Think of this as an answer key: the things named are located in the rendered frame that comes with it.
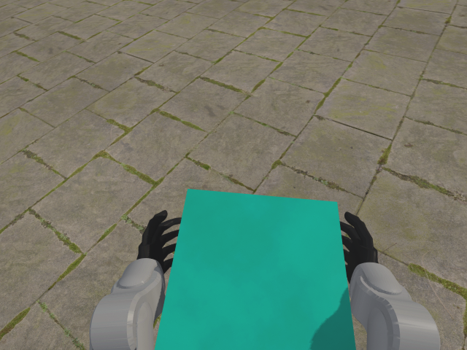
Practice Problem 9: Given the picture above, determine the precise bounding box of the carton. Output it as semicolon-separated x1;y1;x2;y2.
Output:
155;189;356;350

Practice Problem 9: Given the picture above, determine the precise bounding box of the right robot hand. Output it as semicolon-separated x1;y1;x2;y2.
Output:
340;212;378;284

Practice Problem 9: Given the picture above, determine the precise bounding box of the right robot forearm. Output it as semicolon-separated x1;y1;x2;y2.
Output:
349;262;441;350

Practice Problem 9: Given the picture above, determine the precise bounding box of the left robot forearm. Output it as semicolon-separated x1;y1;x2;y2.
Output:
89;258;166;350

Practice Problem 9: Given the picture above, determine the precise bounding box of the left robot hand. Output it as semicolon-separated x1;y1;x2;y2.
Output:
137;210;182;274

